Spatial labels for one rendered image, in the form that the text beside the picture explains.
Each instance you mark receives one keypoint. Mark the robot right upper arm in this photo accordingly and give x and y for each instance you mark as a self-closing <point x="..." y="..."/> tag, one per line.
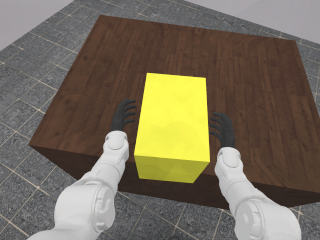
<point x="257" y="220"/>

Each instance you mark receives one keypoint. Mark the right robot hand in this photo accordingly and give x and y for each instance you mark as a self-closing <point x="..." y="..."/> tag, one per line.
<point x="227" y="135"/>

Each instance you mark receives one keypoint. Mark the pedestal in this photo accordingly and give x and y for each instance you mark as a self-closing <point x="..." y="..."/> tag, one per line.
<point x="259" y="82"/>

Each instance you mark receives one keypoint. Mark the left robot hand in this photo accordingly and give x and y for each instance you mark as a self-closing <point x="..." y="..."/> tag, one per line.
<point x="118" y="121"/>

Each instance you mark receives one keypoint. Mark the robot left upper arm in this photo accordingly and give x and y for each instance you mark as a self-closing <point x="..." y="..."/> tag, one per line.
<point x="82" y="213"/>

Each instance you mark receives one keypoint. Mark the left robot forearm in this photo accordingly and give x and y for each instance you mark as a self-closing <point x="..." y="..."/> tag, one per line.
<point x="110" y="167"/>

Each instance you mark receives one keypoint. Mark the carton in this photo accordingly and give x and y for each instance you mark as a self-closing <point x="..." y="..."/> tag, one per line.
<point x="172" y="142"/>

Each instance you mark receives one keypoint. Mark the right robot forearm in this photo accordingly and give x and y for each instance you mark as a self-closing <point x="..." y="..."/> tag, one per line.
<point x="233" y="183"/>

